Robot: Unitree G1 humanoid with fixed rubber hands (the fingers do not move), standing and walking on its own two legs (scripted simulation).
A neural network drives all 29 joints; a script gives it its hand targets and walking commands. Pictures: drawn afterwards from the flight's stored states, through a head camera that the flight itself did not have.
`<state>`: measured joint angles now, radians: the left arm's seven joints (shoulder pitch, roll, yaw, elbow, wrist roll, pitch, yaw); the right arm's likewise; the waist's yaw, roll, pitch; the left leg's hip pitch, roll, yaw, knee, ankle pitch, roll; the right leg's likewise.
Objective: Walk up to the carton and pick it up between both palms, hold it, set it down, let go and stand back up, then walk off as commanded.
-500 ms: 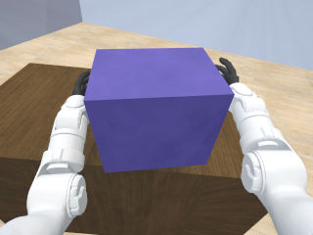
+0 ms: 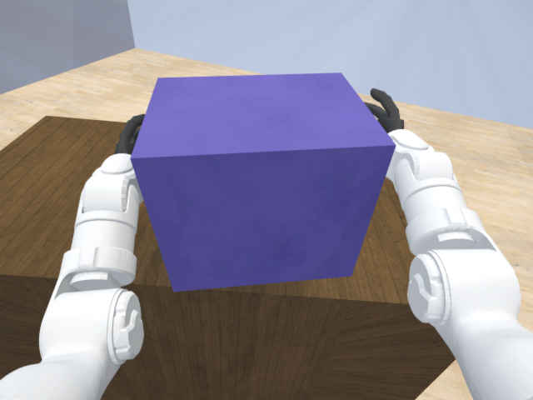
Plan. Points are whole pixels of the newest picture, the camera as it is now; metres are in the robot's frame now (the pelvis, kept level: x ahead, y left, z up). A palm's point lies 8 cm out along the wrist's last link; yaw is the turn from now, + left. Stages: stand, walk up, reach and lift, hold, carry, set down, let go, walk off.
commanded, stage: reach and lift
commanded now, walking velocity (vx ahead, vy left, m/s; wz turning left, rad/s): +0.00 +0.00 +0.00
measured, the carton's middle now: (258, 180) +0.40 +0.03 +0.17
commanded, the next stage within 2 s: hold in 0.66 s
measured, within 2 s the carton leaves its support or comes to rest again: neither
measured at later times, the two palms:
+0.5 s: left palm (123, 151) +0.37 +0.23 +0.22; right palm (390, 127) +0.41 -0.15 +0.28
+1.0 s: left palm (120, 140) +0.37 +0.23 +0.25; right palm (400, 114) +0.39 -0.15 +0.30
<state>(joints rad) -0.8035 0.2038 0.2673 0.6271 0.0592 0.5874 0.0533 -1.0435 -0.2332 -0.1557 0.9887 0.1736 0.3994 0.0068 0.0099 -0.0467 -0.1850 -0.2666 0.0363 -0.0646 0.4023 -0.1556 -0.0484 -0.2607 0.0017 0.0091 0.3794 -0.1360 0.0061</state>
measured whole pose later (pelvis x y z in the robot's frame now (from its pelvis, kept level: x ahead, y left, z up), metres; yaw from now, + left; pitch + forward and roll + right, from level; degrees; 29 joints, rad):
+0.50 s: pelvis +0.00 +0.00 +0.00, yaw +0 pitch +1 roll -1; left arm -0.83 0.23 0.27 0.59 0.06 0.66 0.04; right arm -1.09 -0.23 -0.16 0.98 0.20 0.46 -0.02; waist 0.00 -0.04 -0.21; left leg -0.27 0.04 -0.06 0.40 -0.16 -0.05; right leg -0.26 0.00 0.01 0.38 -0.14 0.01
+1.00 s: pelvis +0.00 +0.00 +0.00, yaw +0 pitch +1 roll -1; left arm -0.84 0.23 0.26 0.52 0.06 0.75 0.02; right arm -1.11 -0.25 -0.16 0.92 0.25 0.56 -0.06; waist 0.00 -0.03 -0.23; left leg -0.26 0.04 -0.06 0.40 -0.16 -0.05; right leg -0.26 0.00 0.01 0.38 -0.14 0.01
